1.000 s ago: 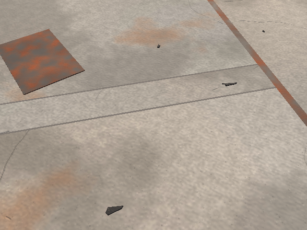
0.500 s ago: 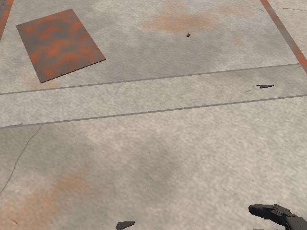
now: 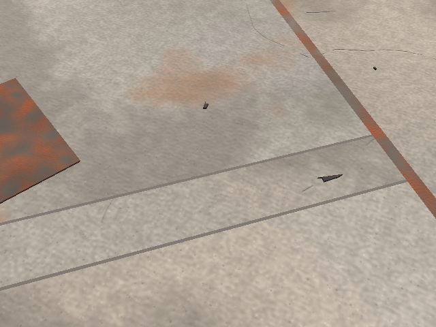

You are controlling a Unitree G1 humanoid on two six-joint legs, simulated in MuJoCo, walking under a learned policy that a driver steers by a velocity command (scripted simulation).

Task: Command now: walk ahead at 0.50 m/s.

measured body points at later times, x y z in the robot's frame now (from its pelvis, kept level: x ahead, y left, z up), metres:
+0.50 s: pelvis +0.28 -0.05 +0.01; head +0.30 -0.05 +0.46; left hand +0.27 +0.22 -0.13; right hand +0.46 -0.29 -0.11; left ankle +0.47 +0.13 -0.68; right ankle +0.22 -0.13 -0.74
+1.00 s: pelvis +0.56 +0.03 +0.01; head +0.57 +0.04 +0.46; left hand +0.71 +0.29 -0.11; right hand +0.56 -0.24 -0.13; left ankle +0.52 +0.10 -0.74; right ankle +0.71 -0.16 -0.67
